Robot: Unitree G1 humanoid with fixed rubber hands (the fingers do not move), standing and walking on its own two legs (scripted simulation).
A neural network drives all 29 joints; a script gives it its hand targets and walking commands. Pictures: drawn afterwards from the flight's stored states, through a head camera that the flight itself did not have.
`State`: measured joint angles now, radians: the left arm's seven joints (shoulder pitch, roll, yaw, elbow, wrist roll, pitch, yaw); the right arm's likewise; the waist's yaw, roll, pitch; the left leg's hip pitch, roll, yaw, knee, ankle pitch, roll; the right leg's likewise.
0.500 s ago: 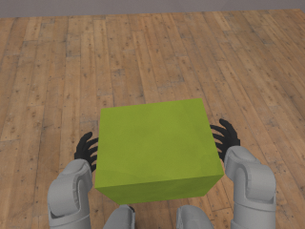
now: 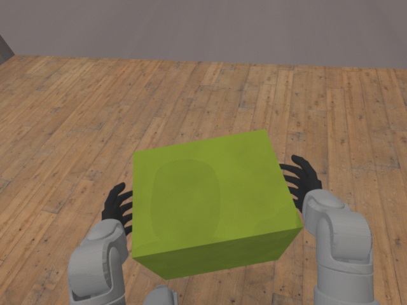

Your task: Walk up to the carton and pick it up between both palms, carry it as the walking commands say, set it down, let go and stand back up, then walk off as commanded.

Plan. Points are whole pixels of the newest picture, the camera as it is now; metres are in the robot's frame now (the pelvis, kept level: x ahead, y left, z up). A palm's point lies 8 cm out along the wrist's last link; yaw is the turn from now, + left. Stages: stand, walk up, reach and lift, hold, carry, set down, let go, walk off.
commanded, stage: carry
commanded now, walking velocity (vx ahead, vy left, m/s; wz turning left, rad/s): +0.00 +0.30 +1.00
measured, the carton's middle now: (211, 210) +0.30 +0.00 +0.01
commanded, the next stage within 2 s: none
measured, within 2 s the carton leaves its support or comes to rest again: neither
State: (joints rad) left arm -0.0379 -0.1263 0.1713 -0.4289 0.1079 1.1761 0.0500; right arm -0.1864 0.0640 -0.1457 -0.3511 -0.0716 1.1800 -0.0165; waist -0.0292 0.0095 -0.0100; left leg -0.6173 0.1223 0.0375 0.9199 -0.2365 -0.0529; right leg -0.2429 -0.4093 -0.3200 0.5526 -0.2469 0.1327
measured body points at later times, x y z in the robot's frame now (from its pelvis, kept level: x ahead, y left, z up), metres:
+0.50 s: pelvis -0.02 +0.18 -0.01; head -0.01 +0.13 +0.44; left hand +0.12 +0.45 +0.08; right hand +0.29 +0.15 +0.06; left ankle +0.02 +0.25 -0.69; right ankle +0.04 +0.11 -0.74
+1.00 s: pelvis -0.16 +0.33 -0.03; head -0.15 +0.41 +0.41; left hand -0.16 +0.65 -0.02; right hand +0.13 +0.47 +0.02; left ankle -0.17 +0.48 -0.74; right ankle -0.07 +0.24 -0.66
